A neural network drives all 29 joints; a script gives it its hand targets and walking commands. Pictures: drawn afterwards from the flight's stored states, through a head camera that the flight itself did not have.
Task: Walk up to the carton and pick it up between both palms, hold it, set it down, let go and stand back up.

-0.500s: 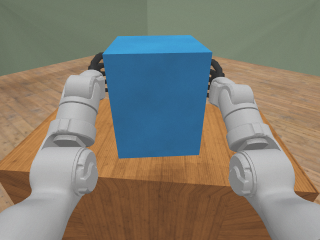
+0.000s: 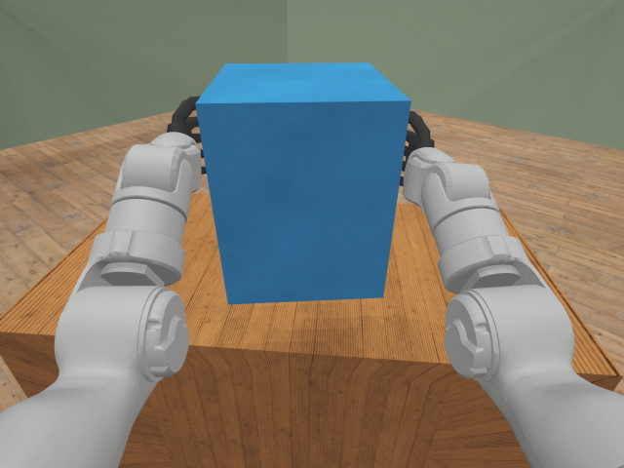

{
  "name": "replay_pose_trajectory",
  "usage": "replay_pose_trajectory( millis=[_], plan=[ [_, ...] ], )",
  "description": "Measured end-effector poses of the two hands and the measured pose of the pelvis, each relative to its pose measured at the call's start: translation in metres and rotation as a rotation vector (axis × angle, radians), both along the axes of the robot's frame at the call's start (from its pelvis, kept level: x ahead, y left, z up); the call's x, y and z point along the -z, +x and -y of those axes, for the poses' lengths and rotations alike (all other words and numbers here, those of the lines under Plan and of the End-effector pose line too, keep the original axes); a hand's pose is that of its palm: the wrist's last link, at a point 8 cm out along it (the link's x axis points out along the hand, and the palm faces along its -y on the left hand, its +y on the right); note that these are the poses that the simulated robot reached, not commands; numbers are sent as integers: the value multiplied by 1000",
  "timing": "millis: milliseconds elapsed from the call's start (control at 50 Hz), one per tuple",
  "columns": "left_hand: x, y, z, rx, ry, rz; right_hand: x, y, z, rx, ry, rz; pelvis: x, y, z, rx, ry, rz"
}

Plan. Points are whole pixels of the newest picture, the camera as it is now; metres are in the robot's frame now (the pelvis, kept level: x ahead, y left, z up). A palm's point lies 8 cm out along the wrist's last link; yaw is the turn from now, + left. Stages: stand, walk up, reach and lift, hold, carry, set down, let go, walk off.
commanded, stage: set down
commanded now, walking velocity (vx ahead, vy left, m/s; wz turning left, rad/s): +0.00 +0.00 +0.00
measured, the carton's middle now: (302, 177) +0.40 +0.01 +0.27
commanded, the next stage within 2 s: none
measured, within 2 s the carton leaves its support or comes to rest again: neither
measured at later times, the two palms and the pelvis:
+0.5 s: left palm (195, 166) +0.42 +0.15 +0.27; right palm (400, 199) +0.42 -0.13 +0.23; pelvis +0.01 +0.00 +0.00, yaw +0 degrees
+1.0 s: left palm (199, 177) +0.43 +0.16 +0.25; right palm (397, 203) +0.43 -0.13 +0.21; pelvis +0.02 +0.00 +0.00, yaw +0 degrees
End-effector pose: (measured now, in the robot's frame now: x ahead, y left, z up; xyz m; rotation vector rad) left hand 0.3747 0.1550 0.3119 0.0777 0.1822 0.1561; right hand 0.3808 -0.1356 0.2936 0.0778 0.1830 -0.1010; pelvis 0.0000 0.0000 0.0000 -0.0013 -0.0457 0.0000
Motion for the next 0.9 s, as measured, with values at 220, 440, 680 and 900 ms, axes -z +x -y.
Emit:
replay_pose_trajectory(
  millis=[220, 440, 680, 900],
  plan=[
    [5, 14, -6, 7, 61, 33, 18, 14, -7, -5, 18, 34, 0, 0, 0, 0, 0, 1],
    [32, 39, 0, 12, 23, 6, 61, 33, -4, 9, 39, 6, -1, 6, 0, 0, 0, -10],
    [55, 59, 1, 27, -20, -8, 76, 47, -2, 33, 40, -5, -3, 19, -4, 0, -6, -35],
    [59, 59, 1, 27, -25, -6, 78, 46, -2, 37, 40, -3, -3, 20, -5, 0, -7, -34]
  ],
)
